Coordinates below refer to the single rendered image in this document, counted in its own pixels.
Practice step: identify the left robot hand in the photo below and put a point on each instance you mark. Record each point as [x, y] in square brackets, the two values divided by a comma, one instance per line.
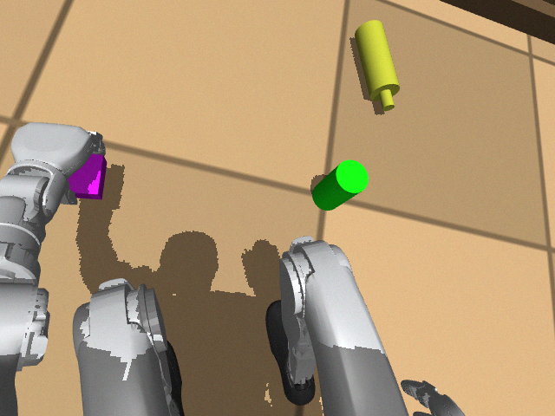
[66, 148]

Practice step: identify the right robot hand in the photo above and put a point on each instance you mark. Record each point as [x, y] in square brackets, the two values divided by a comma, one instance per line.
[439, 405]

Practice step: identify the left robot foot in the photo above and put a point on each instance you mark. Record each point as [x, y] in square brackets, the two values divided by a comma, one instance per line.
[176, 381]

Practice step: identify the left robot arm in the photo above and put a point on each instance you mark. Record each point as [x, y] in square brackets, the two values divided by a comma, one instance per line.
[30, 194]

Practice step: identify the right robot foot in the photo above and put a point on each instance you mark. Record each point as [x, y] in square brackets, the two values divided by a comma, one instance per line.
[296, 393]

